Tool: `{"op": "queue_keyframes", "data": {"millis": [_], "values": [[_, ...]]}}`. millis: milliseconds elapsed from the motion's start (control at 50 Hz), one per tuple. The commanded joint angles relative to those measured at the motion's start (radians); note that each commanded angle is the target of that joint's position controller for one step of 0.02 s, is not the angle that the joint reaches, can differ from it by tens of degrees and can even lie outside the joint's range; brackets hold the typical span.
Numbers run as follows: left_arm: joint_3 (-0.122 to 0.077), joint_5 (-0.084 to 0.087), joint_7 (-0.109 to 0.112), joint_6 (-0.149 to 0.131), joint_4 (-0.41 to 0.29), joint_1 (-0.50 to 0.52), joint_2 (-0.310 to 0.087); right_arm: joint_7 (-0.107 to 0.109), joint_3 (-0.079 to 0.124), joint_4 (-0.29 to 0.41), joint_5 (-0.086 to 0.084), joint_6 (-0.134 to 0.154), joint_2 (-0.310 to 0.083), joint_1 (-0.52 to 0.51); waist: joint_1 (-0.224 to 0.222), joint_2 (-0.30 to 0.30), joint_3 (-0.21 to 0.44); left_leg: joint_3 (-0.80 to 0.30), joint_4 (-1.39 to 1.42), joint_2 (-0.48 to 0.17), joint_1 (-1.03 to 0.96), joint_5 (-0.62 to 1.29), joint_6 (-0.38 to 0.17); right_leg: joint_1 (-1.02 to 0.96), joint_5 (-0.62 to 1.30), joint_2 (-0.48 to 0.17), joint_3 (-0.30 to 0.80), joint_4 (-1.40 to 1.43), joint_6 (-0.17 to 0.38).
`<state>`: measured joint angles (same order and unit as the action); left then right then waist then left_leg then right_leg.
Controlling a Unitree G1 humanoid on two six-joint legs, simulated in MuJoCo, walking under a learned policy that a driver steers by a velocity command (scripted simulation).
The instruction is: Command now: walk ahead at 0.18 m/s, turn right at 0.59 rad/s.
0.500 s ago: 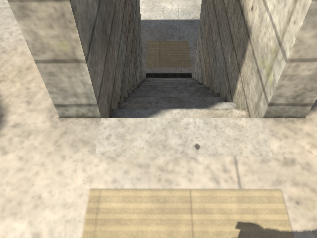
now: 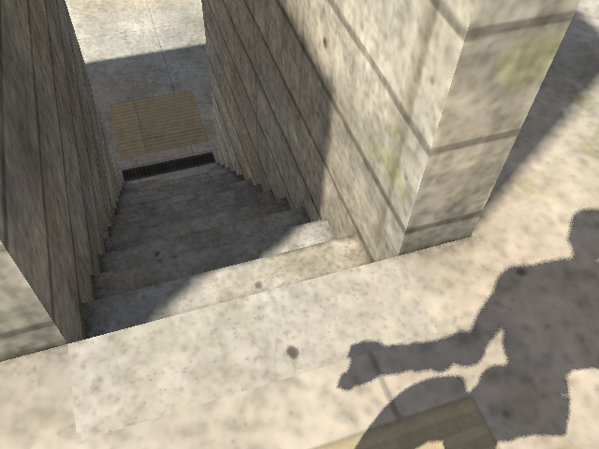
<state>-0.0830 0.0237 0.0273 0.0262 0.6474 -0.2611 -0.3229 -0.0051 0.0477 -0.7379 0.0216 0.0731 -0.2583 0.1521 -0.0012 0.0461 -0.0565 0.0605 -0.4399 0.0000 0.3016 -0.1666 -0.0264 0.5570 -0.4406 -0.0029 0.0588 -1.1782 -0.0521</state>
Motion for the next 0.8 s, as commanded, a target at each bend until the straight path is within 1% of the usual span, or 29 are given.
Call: {"op": "queue_keyframes", "data": {"millis": [20,60,100,160,200,220,240,260,280,300,320,340,360,380,400,440,480,520,580,620,640,660,680,700,720,740,760,780,800], "values": [[-0.013,-0.003,0.0,0.006,-0.086,-0.026,-0.035,0.016,0.043,0.039,-0.003,0.004,-0.16,-0.027,-0.009,-0.183,0.122,-0.147,0.152,-0.282,-0.153,0.574,-0.207,0.06,0.092,-0.055,0.002,0.085,-0.014],[-0.01,-0.007,-0.009,0.007,-0.097,-0.001,-0.031,0.025,0.048,0.031,-0.013,-0.01,-0.174,-0.036,-0.003,-0.16,0.152,-0.107,0.157,-0.296,-0.184,0.544,-0.21,0.039,0.172,-0.069,-0.006,0.173,-0.012],[-0.009,-0.008,-0.021,0.007,-0.107,0.032,-0.03,0.029,0.05,0.026,-0.018,-0.023,-0.185,-0.052,0.004,-0.158,0.15,-0.055,0.165,-0.293,-0.173,0.48,-0.2,-0.009,0.238,-0.073,-0.028,0.263,-0.003],[-0.013,-0.008,-0.038,0.014,-0.131,0.09,-0.037,0.023,0.058,0.014,-0.03,-0.035,-0.206,-0.05,0.023,-0.163,0.123,-0.006,0.148,-0.293,-0.169,0.403,-0.18,-0.068,0.251,-0.063,-0.067,0.382,0.019],[-0.015,-0.01,-0.046,0.018,-0.154,0.127,-0.037,0.015,0.063,-0.002,-0.043,-0.04,-0.221,-0.021,0.037,-0.162,0.112,-0.021,0.113,-0.31,-0.192,0.399,-0.175,-0.097,0.198,-0.048,-0.079,0.455,0.04],[-0.016,-0.012,-0.047,0.017,-0.16,0.129,-0.032,0.01,0.063,-0.012,-0.051,-0.042,-0.225,-0.014,0.032,-0.157,0.113,-0.035,0.084,-0.314,-0.208,0.412,-0.171,-0.12,0.177,-0.034,-0.08,0.512,0.054],[-0.015,-0.013,-0.048,0.014,-0.153,0.108,-0.024,0.007,0.06,-0.018,-0.06,-0.044,-0.222,-0.024,0.01,-0.15,0.118,-0.034,0.041,-0.302,-0.211,0.407,-0.155,-0.174,0.214,-0.016,-0.088,0.61,0.073],[-0.018,-0.018,-0.044,0.006,-0.134,0.066,-0.027,0.004,0.051,-0.029,-0.068,-0.044,-0.2,-0.026,-0.016,-0.135,0.132,-0.017,-0.026,-0.266,-0.182,0.368,-0.122,-0.286,0.333,0.01,-0.099,0.75,0.097],[-0.031,-0.028,-0.032,0.001,-0.124,0.026,-0.08,-0.002,0.03,-0.047,-0.051,-0.037,-0.145,0.025,-0.018,-0.051,0.184,0.029,-0.133,-0.201,-0.098,0.264,-0.052,-0.47,0.617,-0.058,-0.009,0.811,0.129],[-0.032,-0.058,-0.012,-0.004,-0.143,-0.002,-0.152,-0.017,-0.01,-0.02,0.006,-0.024,-0.058,0.041,0.005,0.17,0.284,0.074,-0.343,-0.103,0.114,-0.204,0.038,-0.703,1.088,-0.322,0.257,0.738,0.232],[0.008,-0.067,-0.014,-0.015,-0.126,0.018,-0.045,-0.023,-0.014,-0.041,-0.008,-0.034,-0.058,0.065,-0.004,0.186,0.347,-0.054,-0.445,-0.092,0.148,-0.52,0.085,-0.638,1.047,-0.418,0.316,0.748,0.382],[0.017,-0.06,-0.025,-0.026,-0.113,0.041,-0.019,-0.021,0.008,-0.045,-0.033,-0.048,-0.14,0.029,-0.019,0.115,0.296,-0.092,-0.498,-0.101,0.148,-0.523,0.101,-0.571,0.941,-0.362,0.253,0.771,0.376],[0.014,-0.057,-0.028,-0.033,-0.092,0.075,-0.03,-0.015,0.015,-0.045,-0.046,-0.057,-0.147,0.008,-0.009,0.107,0.237,-0.102,-0.508,-0.098,0.183,-0.505,0.104,-0.543,0.863,-0.309,0.183,0.777,0.328],[0.006,-0.054,-0.027,-0.036,-0.086,0.112,-0.059,-0.002,0.02,-0.064,-0.043,-0.069,-0.151,0.013,-0.002,0.085,0.204,-0.108,-0.504,-0.097,0.182,-0.459,0.11,-0.501,0.808,-0.286,0.14,0.791,0.296],[0.001,-0.049,-0.022,-0.04,-0.079,0.144,-0.072,0.009,0.028,-0.074,-0.035,-0.082,-0.165,0.028,0.011,0.092,0.18,-0.108,-0.519,-0.089,0.145,-0.4,0.122,-0.436,0.816,-0.28,0.104,0.803,0.288],[-0.011,-0.048,-0.007,-0.035,-0.068,0.17,-0.095,0.02,0.037,-0.084,-0.042,-0.097,-0.165,0.067,0.029,0.096,0.163,-0.076,-0.572,-0.058,0.116,-0.344,0.136,-0.378,0.807,-0.272,0.045,0.815,0.294],[-0.012,-0.043,0.006,-0.027,-0.055,0.179,-0.083,0.03,0.038,-0.075,-0.047,-0.109,-0.146,0.063,0.02,0.089,0.153,-0.062,-0.58,-0.056,0.134,-0.318,0.134,-0.376,0.706,-0.28,0.019,0.831,0.299],[-0.012,-0.043,0.016,-0.02,-0.038,0.183,-0.067,0.032,0.034,-0.054,-0.045,-0.117,-0.116,0.034,0.006,0.088,0.138,-0.053,-0.537,-0.067,0.143,-0.3,0.122,-0.377,0.6,-0.29,0.006,0.842,0.299],[-0.019,-0.042,0.022,-0.012,-0.014,0.186,-0.072,0.021,0.031,-0.022,-0.04,-0.12,-0.107,0.011,-0.007,0.096,0.14,-0.03,-0.449,-0.072,0.116,-0.278,0.098,-0.39,0.538,-0.316,0.002,0.843,0.303],[-0.024,-0.034,0.022,-0.008,0.0,0.193,-0.084,0.008,0.035,-0.01,-0.039,-0.12,-0.114,0.026,-0.001,0.105,0.148,-0.012,-0.387,-0.068,0.083,-0.267,0.076,-0.401,0.539,-0.333,0.0,0.825,0.292],[-0.022,-0.086,0.005,-0.082,-0.002,0.15,-0.048,-0.017,-0.012,-0.053,0.057,-0.072,-0.046,0.173,0.019,-0.073,0.058,-0.084,-0.296,-0.104,0.021,-0.143,0.035,-0.302,0.297,-0.423,0.086,0.935,0.311],[-0.038,-0.067,0.009,-0.118,0.02,0.189,-0.082,-0.021,0.004,-0.059,0.053,-0.041,-0.049,0.195,0.046,-0.029,0.059,-0.057,-0.181,-0.076,-0.074,-0.1,0.004,-0.27,0.141,-0.396,0.063,0.909,0.275],[-0.039,-0.062,0.019,-0.135,0.025,0.239,-0.078,-0.032,0.025,-0.051,0.029,-0.016,-0.092,0.2,0.055,-0.002,0.088,-0.019,-0.059,-0.023,-0.184,-0.007,-0.036,-0.231,0.067,-0.34,-0.005,0.844,0.228],[-0.031,-0.071,0.024,-0.136,0.048,0.199,-0.05,-0.038,0.049,-0.037,0.023,0.005,-0.135,0.191,0.041,-0.058,0.115,-0.029,0.042,0.005,-0.266,0.091,-0.093,-0.208,0.011,-0.272,-0.089,0.723,0.171],[-0.017,-0.081,0.035,-0.13,-0.004,0.142,0.03,-0.02,0.085,-0.005,0.018,0.024,-0.28,0.216,-0.005,-0.315,0.186,-0.398,0.119,-0.274,-0.392,0.534,-0.354,-0.066,-0.151,-0.091,-0.27,0.369,0.03],[-0.014,-0.078,0.027,-0.141,-0.049,0.2,0.008,-0.015,0.091,0.034,0.039,0.062,-0.326,0.213,0.038,-0.212,0.126,-0.644,0.207,-0.387,-0.335,0.355,-0.445,0.066,-0.222,0.015,-0.062,0.313,-0.006],[-0.031,-0.045,0.021,-0.123,-0.031,0.259,-0.046,-0.013,0.089,0.014,0.049,0.08,-0.258,0.162,0.044,-0.138,0.056,-0.523,0.228,-0.325,-0.268,0.178,-0.336,0.09,-0.127,-0.031,0.022,0.236,0.01],[-0.056,-0.045,0.035,-0.112,-0.022,0.234,-0.103,-0.022,0.079,0.033,0.017,0.079,-0.214,0.082,0.005,-0.168,0.05,-0.446,0.224,-0.275,-0.243,0.158,-0.28,0.084,-0.079,-0.033,0.014,0.149,0.013],[-0.07,-0.067,0.045,-0.108,-0.007,0.203,-0.123,-0.027,0.059,0.048,-0.003,0.068,-0.164,0.055,-0.017,-0.157,0.081,-0.41,0.221,-0.26,-0.221,0.212,-0.263,0.051,-0.057,-0.032,0.025,0.096,0.017]]}}
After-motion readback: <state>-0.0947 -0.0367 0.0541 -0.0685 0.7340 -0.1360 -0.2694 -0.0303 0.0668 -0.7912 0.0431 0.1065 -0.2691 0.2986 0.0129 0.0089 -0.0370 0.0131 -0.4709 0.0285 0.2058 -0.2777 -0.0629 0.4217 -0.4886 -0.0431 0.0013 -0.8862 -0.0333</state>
